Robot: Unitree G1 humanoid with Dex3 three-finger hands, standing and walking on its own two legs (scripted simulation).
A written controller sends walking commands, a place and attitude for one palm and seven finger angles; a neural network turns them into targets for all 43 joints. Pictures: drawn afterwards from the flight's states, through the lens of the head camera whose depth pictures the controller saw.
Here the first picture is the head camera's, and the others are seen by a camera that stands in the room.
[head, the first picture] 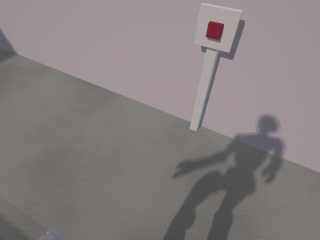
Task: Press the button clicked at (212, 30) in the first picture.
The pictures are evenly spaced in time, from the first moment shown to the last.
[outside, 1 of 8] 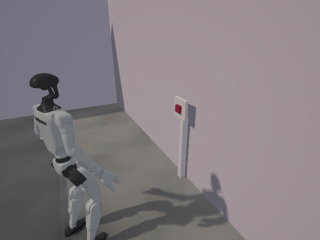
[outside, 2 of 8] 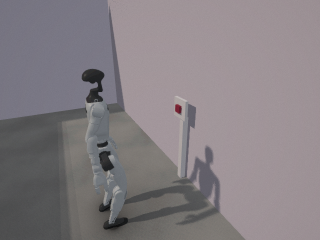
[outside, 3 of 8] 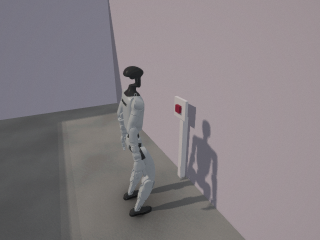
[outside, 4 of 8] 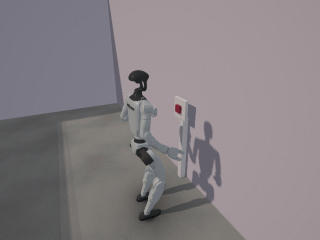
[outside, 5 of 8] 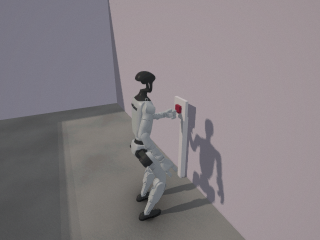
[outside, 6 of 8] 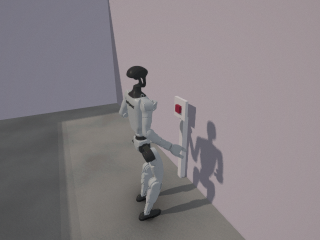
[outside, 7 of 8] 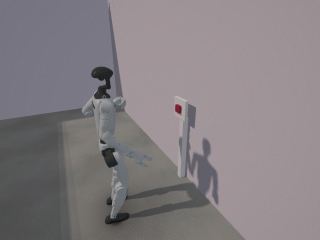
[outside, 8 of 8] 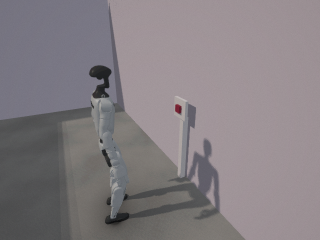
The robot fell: no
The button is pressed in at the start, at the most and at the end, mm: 0 13 0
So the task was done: yes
